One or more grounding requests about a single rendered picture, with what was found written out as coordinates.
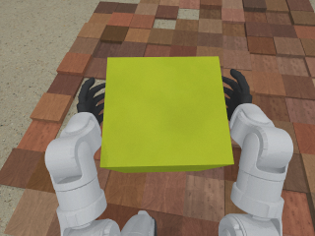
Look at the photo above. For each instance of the robot left thigh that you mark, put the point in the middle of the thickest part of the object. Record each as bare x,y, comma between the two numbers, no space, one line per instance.
139,225

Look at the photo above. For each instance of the left robot upper arm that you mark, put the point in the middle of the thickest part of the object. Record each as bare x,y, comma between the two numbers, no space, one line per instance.
101,227

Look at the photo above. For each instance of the right robot hand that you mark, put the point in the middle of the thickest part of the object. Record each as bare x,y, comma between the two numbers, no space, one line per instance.
239,94

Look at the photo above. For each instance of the robot left shin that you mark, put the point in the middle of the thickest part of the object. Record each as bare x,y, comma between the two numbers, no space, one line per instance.
142,212

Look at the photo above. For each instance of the left robot hand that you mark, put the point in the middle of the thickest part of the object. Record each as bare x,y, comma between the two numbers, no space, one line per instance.
88,100

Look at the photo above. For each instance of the robot right forearm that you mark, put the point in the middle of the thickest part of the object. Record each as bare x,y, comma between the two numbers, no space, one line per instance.
265,154

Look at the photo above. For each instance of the right robot upper arm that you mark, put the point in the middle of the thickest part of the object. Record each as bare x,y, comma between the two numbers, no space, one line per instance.
242,224

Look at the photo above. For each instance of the carton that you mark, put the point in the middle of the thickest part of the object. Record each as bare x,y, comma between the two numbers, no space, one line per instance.
164,114

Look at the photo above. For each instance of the robot left forearm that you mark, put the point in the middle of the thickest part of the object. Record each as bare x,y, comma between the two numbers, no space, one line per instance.
70,162

